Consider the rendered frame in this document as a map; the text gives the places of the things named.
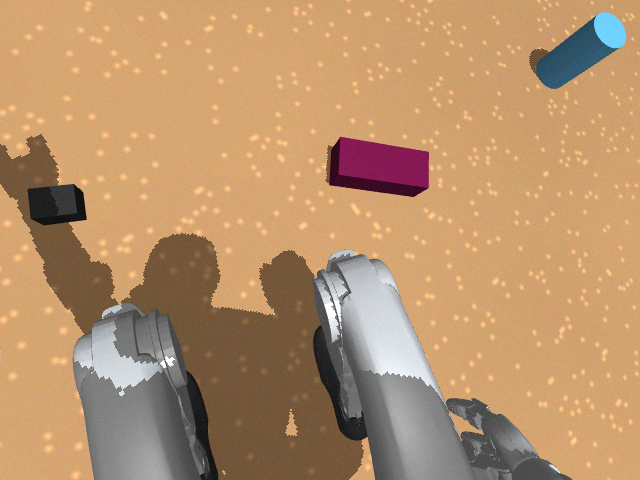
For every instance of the left robot foot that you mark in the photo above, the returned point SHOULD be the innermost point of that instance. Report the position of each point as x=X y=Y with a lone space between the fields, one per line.
x=201 y=432

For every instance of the right robot foot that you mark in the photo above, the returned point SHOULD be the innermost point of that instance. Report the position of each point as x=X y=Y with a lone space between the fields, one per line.
x=353 y=428

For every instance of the right robot hand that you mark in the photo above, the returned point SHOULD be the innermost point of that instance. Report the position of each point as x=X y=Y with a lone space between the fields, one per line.
x=502 y=447

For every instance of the right robot arm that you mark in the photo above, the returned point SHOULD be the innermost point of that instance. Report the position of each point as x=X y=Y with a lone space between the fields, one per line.
x=537 y=469

